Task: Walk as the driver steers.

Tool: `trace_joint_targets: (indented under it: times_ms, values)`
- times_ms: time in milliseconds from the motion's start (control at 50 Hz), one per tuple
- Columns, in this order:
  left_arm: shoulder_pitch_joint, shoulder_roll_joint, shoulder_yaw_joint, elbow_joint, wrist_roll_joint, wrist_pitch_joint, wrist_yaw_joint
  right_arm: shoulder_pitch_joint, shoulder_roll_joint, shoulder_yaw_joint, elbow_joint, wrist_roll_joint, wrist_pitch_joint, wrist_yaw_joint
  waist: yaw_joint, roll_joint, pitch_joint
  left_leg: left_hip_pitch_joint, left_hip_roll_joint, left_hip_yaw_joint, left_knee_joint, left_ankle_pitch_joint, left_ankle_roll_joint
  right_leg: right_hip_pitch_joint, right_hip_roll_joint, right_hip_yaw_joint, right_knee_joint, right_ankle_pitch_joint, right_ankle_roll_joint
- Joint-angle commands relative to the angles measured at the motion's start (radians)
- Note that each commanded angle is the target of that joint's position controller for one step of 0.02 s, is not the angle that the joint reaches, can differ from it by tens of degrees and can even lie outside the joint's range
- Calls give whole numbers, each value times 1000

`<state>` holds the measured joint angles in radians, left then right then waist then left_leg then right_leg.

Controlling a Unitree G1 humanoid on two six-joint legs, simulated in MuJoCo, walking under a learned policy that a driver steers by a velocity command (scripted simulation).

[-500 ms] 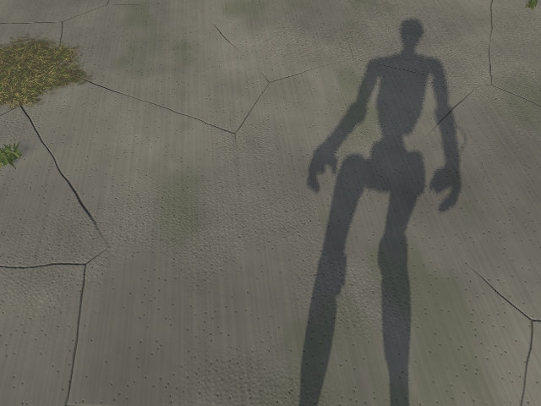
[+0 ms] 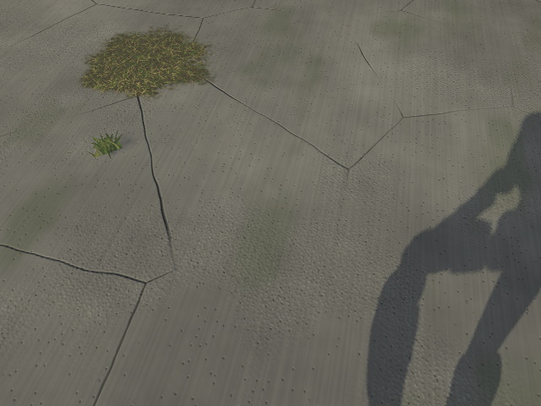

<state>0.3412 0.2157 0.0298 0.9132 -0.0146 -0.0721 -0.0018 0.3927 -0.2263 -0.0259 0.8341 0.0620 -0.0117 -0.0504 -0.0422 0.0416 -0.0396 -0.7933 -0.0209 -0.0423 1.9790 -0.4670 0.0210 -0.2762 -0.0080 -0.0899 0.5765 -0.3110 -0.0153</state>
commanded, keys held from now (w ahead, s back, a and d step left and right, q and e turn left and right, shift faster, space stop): w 0.36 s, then w+e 0.48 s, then e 0.16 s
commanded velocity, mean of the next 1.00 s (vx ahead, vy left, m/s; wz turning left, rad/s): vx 0.48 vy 0.00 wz -0.11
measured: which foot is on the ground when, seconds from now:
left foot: up 0.00-0.28, down 0.30-0.86, up 0.88-1.00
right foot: down 0.00-0.32, up 0.34-0.82, down 0.84-1.00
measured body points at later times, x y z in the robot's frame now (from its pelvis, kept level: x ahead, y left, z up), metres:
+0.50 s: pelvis +0.27 +0.05 +0.01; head +0.30 +0.06 +0.46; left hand +0.31 +0.33 -0.12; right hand +0.42 -0.19 -0.10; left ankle +0.28 +0.14 -0.73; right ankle +0.28 -0.11 -0.64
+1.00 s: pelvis +0.55 -0.01 +0.01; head +0.60 -0.02 +0.45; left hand +0.73 +0.23 -0.10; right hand +0.63 -0.30 -0.11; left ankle +0.51 +0.16 -0.63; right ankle +0.59 -0.08 -0.73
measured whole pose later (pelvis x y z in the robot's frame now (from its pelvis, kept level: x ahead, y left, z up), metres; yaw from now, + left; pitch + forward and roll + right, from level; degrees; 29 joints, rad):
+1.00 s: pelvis +0.55 -0.01 +0.01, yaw -11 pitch +3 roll +0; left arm 0.18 0.26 0.08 0.75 -0.01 -0.04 -0.02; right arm 0.15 -0.26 -0.07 0.81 0.00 -0.10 -0.02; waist 0.01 0.00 0.06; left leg -0.51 0.05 -0.05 1.22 -0.41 -0.02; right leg -0.37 0.10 0.02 0.46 -0.13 -0.10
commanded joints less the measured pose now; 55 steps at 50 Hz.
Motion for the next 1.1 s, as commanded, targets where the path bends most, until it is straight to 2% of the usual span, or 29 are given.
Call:
trace_joint_targets:
  times_ms: [20, 60, 100, 140, 220, 260, 280, 300, 320, 340, 360, 380, 400, 420, 460, 560, 640, 740, 800, 820, 840, 860, 880, 900, 920, 940, 960, 1020, 1100]
  values:
    - [-88, 17, -18, -32, 21, -25, 9, -143, -4, -9, -186, -15, -4, 9, -33, -143, 228, -192, 107, -105, -416, 259, 7, -154, -237, 194, -365, 53, -80]
    - [-64, 97, 2, -31, 59, -34, 26, -150, -10, -24, -177, -54, -24, 22, -12, -159, 156, 81, 72, -25, -798, 516, -26, -248, -157, 50, -393, 256, -112]
    - [23, 146, 17, 1, 25, -36, 42, -213, 21, -14, -197, -44, -32, 48, 14, -126, 86, 153, 75, -29, -1046, 605, -22, -103, -202, 70, -412, 365, -137]
    - [48, 177, 34, 19, -10, -23, 50, -316, 32, -5, -237, -37, -33, 70, 40, -102, 100, 82, 72, -19, -1209, 561, 0, 91, -256, 95, -407, 394, -143]
    - [162, 166, 46, 57, -7, 10, 34, -503, 15, -4, -297, -34, -45, 97, 119, -60, 146, 5, 55, 42, -1354, 404, 48, 314, -305, 115, -350, 421, -146]
    - [157, 191, 54, 61, -5, 19, 23, -501, -19, -16, -304, -36, -49, 104, 97, -107, 120, 148, 14, 87, -1411, 302, 77, 321, -291, 81, -271, 634, -132]
    - [147, 202, 55, 62, -7, 21, 19, -424, -54, -33, -285, -40, -52, 102, 44, -136, 53, 325, -24, 116, -1455, 305, 101, 307, -267, 48, -161, 832, -117]
    - [130, 203, 53, 54, -6, 18, 18, -244, -122, -67, -232, -43, -50, 92, -45, -145, -60, 613, -43, 113, -1452, 377, 136, 211, -226, 0, 33, 935, -91]
    - [93, 186, 42, 10, 18, 2, 17, -22, -229, -103, -185, -53, -41, 71, -134, -48, -225, 1022, 159, -141, -1381, 568, 212, -99, -173, -47, 382, 630, -38]
    - [202, 58, -3, 5, 18, -32, -14, 53, -289, -105, -143, -48, -39, 68, -70, 180, -423, 1339, 423, -637, -1515, 419, 387, -444, -8, 69, 724, -270, 2]
    - [108, 162, 32, 10, -18, -58, -22, 115, -209, -89, -129, -58, -32, 60, -128, 76, -409, 1319, 397, -661, -1590, 321, 356, -553, -26, 209, 810, -276, -10]
    - [2, 179, 45, -35, -42, -60, -13, -1, -182, -77, -125, -56, -36, 56, -93, 79, -216, 1153, 363, -468, -1612, 421, 306, -626, -67, 164, 793, -182, -12]
    - [-43, 166, 45, -46, -31, -53, 2, -115, -147, -67, -142, -51, -44, 56, -38, -1, -118, 955, 316, -346, -1648, 510, 267, -570, -109, 147, 722, -79, -7]
    - [-47, 155, 52, -41, -13, -40, 12, -194, -107, -59, -146, -57, -52, 63, 10, -9, -57, 804, 276, -259, -1690, 556, 238, -497, -126, 151, 657, -25, 2]
    - [25, 98, 51, -22, -15, -4, 15, -236, -71, -58, -129, -69, -74, 74, 77, 14, -35, 647, 248, -173, -1762, 532, 217, -369, -141, 176, 616, 40, 4]
    - [-78, 92, 61, -65, -4, 15, 21, -169, -103, -71, -47, -79, -97, 52, 72, 7, 39, 622, 246, -13, -1825, 625, 195, -469, -108, 231, 443, 260, 9]
    - [-220, 70, 48, -112, 1, 7, -5, -148, -119, -71, -13, -67, -100, 35, 31, 6, 73, 635, 219, 101, -1838, 586, 146, -411, -77, 163, 182, 475, -13]
    - [-355, 74, 40, -193, 0, 14, -42, -72, -160, -84, 43, -53, -80, 24, -10, 3, 116, 835, 292, 138, -1762, 673, 123, -473, -62, 105, 71, 347, -54]
    - [-301, 114, 58, -217, 2, 18, -60, -102, -205, -97, 36, -43, -59, 15, 45, 53, 45, 883, 297, 188, -1578, 1112, 88, -307, 16, 2, 59, 147, -108]
    - [-195, 146, 76, -198, -1, 20, -62, -114, -217, -98, 33, -43, -51, 11, 106, 57, -14, 864, 279, 209, -1426, 1228, 70, -158, 57, -20, 32, 134, -134]
    - [-27, 208, 108, -156, -6, 20, -53, -125, -212, -93, 20, -46, -50, 6, 189, 20, -102, 738, 234, 231, -1189, 1133, 34, 111, 69, 26, -31, 202, -178]
    - [73, 336, 140, -146, 1, 21, -34, -55, -124, -64, -26, -75, -64, 14, 162, -206, -225, 337, 104, 227, -778, 565, -37, 506, -186, 463, -46, 305, -328]
    - [54, 331, 125, -172, 2, 14, -36, -44, -90, -40, -42, -72, -103, 36, 125, -276, -372, 103, -69, 16, -540, -135, -59, 683, -353, 928, -226, 359, -471]
    - [32, 265, 105, -184, 17, 13, -32, -143, -166, -63, -62, -37, -130, 49, 160, -182, -319, 19, -1, -84, -510, -91, -33, 651, -315, 778, -221, 460, -405]
    - [-41, 215, 92, -198, 10, 8, -27, -198, -161, -58, -79, -30, -136, 47, 135, -122, -202, 14, 42, -68, -581, -17, -21, 508, -273, 604, -201, 600, -358]
    - [-107, 186, 85, -209, -2, 10, -23, -213, -151, -62, -73, -50, -130, 34, 92, -36, -112, 50, 78, -49, -670, 28, -30, 349, -224, 484, -206, 698, -316]
    - [-147, 157, 76, -220, -3, 14, -16, -214, -162, -71, -74, -68, -115, 24, 61, -28, -79, 117, 104, -41, -735, 57, -37, 230, -196, 420, -225, 741, -293]
    - [-164, 184, 83, -240, 11, 19, -4, -189, -118, -68, -95, -73, -75, 14, 13, -59, -69, 208, 85, -19, -873, 117, -72, 72, -145, 351, -244, 889, -283]
    - [-146, 213, 96, -243, -10, 52, 24, -275, -91, -53, -124, -73, -60, 9, 34, -114, -105, 265, 21, -4, -1151, 325, -98, 27, -77, 302, -203, 835, -211]
Keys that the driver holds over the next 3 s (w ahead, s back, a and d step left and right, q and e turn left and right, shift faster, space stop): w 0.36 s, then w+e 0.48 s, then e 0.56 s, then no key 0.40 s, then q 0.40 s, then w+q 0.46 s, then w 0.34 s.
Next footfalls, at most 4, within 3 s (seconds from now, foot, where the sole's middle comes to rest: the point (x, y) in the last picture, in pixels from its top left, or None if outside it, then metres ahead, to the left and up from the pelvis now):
0.30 left None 0.32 0.14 -0.77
0.84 right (313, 375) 0.63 -0.08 -0.77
1.30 left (258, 327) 0.78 0.05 -0.77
1.70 right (336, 365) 0.66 -0.15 -0.77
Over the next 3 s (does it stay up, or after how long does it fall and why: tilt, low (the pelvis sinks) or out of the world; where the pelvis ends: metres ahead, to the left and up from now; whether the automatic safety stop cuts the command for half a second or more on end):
stays up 0.93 -0.08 0.02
